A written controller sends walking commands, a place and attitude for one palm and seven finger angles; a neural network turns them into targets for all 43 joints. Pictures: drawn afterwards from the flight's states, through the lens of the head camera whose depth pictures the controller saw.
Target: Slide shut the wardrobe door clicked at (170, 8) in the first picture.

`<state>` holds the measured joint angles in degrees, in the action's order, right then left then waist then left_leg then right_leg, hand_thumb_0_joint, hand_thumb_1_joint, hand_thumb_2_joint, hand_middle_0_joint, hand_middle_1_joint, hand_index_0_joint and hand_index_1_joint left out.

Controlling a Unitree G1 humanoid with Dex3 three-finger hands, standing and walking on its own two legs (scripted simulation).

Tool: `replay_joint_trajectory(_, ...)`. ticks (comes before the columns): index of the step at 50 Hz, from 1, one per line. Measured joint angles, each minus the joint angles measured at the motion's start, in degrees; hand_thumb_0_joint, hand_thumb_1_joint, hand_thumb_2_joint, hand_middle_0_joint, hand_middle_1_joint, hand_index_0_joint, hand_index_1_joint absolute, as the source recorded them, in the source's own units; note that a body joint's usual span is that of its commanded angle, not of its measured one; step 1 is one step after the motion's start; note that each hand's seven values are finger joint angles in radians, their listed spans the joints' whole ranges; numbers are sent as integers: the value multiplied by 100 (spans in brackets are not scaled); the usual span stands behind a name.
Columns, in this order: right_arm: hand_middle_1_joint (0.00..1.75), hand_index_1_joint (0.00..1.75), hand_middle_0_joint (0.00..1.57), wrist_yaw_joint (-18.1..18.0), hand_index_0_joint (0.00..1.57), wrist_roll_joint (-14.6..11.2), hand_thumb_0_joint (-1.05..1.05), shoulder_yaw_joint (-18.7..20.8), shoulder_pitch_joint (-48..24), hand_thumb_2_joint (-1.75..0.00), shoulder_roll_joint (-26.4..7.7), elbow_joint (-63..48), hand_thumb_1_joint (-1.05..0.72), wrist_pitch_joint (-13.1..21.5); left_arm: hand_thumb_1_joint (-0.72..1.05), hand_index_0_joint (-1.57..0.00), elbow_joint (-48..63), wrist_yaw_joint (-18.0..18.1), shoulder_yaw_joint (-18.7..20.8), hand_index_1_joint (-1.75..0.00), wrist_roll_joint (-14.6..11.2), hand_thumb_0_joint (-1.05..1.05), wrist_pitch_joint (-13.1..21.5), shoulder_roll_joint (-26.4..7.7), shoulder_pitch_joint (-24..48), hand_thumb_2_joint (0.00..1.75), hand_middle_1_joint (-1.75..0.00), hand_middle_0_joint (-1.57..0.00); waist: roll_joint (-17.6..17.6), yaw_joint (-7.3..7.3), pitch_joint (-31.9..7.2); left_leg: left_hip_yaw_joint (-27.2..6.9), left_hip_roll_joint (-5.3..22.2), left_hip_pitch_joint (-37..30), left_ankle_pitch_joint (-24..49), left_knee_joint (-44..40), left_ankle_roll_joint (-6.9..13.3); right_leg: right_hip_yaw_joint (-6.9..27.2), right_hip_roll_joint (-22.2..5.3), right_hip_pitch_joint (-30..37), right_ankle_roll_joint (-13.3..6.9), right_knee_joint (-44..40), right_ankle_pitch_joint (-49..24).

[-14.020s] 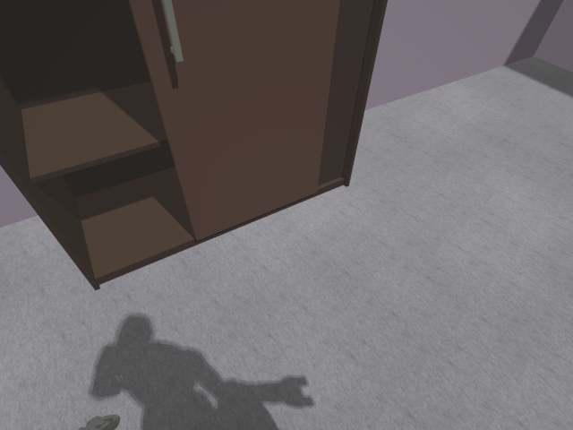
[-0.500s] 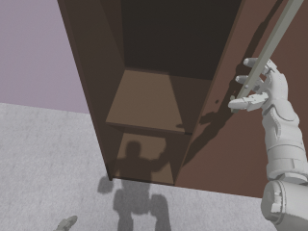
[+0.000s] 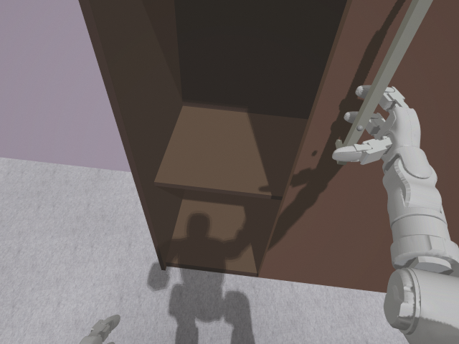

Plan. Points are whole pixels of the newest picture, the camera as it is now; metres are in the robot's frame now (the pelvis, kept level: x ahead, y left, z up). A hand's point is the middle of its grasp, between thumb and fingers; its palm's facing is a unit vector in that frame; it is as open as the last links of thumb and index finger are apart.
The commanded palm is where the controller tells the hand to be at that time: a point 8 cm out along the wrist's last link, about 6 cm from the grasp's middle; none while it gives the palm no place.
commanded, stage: grip the handle and tug to test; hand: right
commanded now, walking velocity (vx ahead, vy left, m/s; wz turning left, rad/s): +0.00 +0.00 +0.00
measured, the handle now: (370, 90) +0.51 -0.18 +0.23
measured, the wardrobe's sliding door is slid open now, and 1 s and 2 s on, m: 0.41 0.41 0.41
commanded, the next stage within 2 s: tug the door sideways, standing still in 1.50 s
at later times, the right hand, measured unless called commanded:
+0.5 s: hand (358, 126) +0.45 -0.16 +0.19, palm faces +0.02 +1.00 -0.01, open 10.0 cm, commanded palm +0.42 -0.21 +0.18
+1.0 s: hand (356, 127) +0.45 -0.16 +0.19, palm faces +0.01 +1.00 +0.00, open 5.6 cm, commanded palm +0.43 -0.21 +0.18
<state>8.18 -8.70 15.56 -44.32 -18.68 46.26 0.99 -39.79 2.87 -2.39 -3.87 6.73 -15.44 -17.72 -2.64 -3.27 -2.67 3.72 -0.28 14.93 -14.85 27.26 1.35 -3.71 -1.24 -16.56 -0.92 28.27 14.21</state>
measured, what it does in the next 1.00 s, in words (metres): stands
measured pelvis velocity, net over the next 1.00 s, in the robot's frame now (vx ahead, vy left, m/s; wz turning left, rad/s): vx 0.01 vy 0.00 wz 0.01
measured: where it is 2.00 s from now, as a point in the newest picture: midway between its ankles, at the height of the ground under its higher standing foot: outside the picture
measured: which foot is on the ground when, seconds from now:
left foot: down 0.00-1.00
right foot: down 0.00-1.00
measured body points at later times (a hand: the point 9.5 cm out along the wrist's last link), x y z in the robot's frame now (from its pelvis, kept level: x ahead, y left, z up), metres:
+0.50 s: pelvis +0.00 +0.00 +0.00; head +0.01 +0.01 +0.45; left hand +0.09 +0.25 -0.12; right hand +0.44 -0.21 +0.19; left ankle -0.01 +0.10 -0.74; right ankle +0.00 -0.11 -0.74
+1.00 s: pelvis +0.01 +0.00 +0.00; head +0.01 +0.01 +0.45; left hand +0.10 +0.26 -0.11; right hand +0.44 -0.21 +0.19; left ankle -0.01 +0.10 -0.74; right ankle +0.00 -0.11 -0.74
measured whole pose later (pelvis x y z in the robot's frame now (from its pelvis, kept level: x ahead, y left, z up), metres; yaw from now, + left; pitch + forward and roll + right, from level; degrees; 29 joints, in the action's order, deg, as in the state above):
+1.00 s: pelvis +0.01 +0.00 +0.00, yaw +1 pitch +3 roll +0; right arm 8.8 -9.0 16.3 -42.5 -19.0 43.1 -1.0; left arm -38.9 3.0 -2.1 -3.8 5.2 -15.5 -18.1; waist -2.5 -3.8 -2.7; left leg 3.2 -0.7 14.5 -14.9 26.4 1.4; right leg -4.0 -1.6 -16.1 -0.8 27.9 14.7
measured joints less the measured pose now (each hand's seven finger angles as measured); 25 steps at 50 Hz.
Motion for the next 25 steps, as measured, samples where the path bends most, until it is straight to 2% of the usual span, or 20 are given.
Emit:
replay_joint_trajectory(11, 121, 121, 31, -74, 30, 11, -1, -63, 26, -32, 48, -82, 44, 12, 90, -20, -79, -17, 16, -30, 9, 1, 16, 10, -81, 90, -30, -20, 10, -3, 9, -16, 27, -8, 2, -7, -32, -13, 28, 4, -29, 4, 10)
replay_joint_trajectory(17, 124, 123, 33, -116, 32, 32, -1, -93, -25, -40, 48, -39, 26, -17, 90, -20, -88, -11, 26, -30, 16, 1, 31, 5, -72, 90, -30, -20, 1, -16, 32, -18, 37, 12, 3, -2, -40, -14, 38, -15, -37, 8, 10)
replay_joint_trajectory(25, 129, 128, 36, -127, 35, 23, 0, -47, 70, -55, 83, -194, -8, -45, 90, -20, -61, -42, 33, -30, 22, 1, 10, 14, -63, 90, -30, -20, -1, -10, -2, -43, 21, -27, -1, -26, -35, -36, 25, 37, -29, -24, 18)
